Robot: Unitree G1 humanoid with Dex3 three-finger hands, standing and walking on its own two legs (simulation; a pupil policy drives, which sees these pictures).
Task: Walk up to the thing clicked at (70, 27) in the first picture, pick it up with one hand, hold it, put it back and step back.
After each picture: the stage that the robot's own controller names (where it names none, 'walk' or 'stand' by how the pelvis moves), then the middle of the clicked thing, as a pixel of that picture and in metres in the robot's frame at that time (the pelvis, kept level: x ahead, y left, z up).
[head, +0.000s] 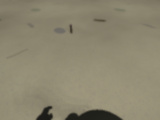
stand; (71, 29) +2.22 +0.64 -0.66
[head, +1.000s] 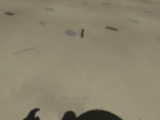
walk; (82, 33) +2.15 +0.25 -0.64
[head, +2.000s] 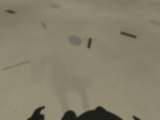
walk; (89, 43) +1.50 +0.04 -0.65
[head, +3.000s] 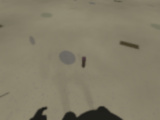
walk; (83, 62) +0.98 +0.11 -0.64
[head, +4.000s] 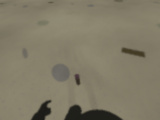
walk; (77, 79) +0.61 +0.22 -0.63
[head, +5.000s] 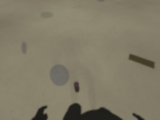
walk; (76, 87) +0.44 +0.18 -0.63
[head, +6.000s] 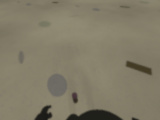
stand; (75, 98) +0.36 +0.18 -0.66
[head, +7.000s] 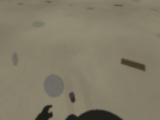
stand; (72, 97) +0.36 +0.21 -0.66
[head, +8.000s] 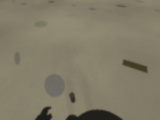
stand; (72, 98) +0.36 +0.21 -0.66
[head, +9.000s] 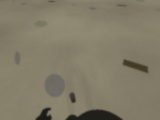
stand; (72, 98) +0.35 +0.21 -0.66
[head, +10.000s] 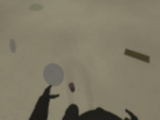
go down; (72, 87) +0.38 +0.20 -0.62
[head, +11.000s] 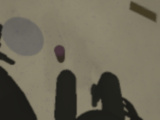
go down; (60, 55) +0.45 +0.23 -0.23
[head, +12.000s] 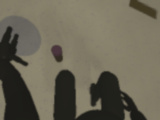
close in; (58, 55) +0.44 +0.23 -0.23
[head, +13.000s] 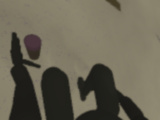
close; (33, 50) +0.44 +0.26 -0.16
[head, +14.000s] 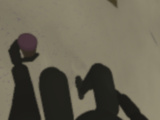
lift; (28, 49) +0.42 +0.27 -0.16
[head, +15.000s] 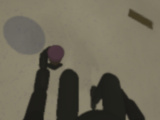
lift; (55, 58) +0.36 +0.25 -0.05
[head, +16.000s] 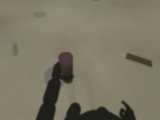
hold; (67, 70) +0.32 +0.16 +0.09
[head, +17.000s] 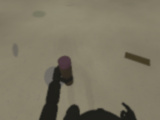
hold; (67, 73) +0.31 +0.17 +0.04
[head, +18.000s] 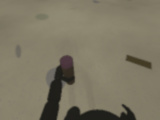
hold; (68, 72) +0.32 +0.16 +0.05
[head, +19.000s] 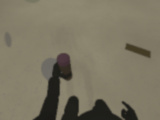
crouch; (66, 69) +0.35 +0.18 +0.00
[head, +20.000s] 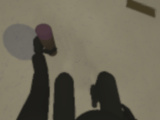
lower; (49, 43) +0.49 +0.23 -0.03
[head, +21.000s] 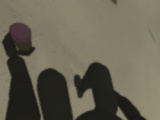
lower; (23, 43) +0.46 +0.28 -0.16
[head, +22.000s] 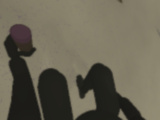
lower; (25, 44) +0.45 +0.29 -0.16
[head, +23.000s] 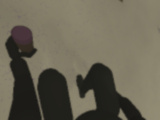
lower; (26, 45) +0.44 +0.28 -0.16
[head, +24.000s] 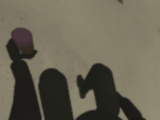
lower; (26, 47) +0.44 +0.29 -0.16
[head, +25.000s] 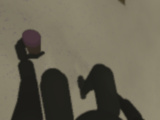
draw back; (33, 47) +0.44 +0.26 -0.16
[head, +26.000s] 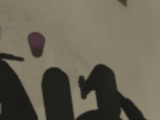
rise; (37, 47) +0.44 +0.26 -0.17
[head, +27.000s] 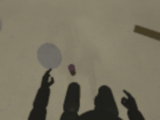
walk; (72, 70) +0.44 +0.19 -0.42
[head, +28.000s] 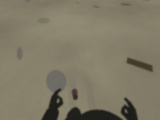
stand; (75, 94) +0.39 +0.17 -0.60
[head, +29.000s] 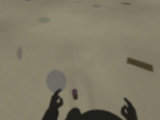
stand; (75, 94) +0.38 +0.17 -0.60
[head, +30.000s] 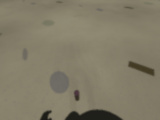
stand; (77, 95) +0.39 +0.16 -0.65
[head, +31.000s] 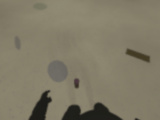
walk; (76, 83) +0.44 +0.13 -0.63
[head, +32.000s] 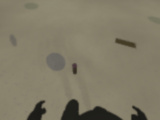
walk; (74, 69) +0.67 +0.21 -0.63
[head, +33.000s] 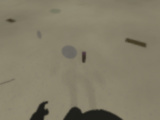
stand; (83, 57) +1.03 +0.18 -0.62
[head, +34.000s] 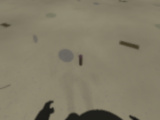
stand; (80, 60) +1.03 +0.20 -0.65
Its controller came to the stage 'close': yes
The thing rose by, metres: 0.69
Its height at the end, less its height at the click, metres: +0.00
